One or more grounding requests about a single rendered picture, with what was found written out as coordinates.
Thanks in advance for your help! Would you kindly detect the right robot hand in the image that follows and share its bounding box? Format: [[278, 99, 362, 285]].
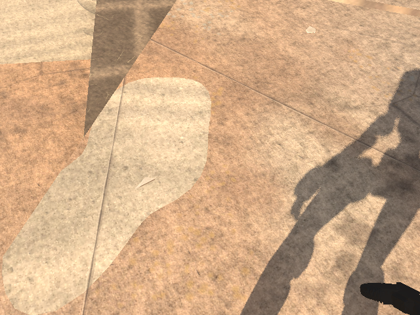
[[360, 282, 420, 315]]

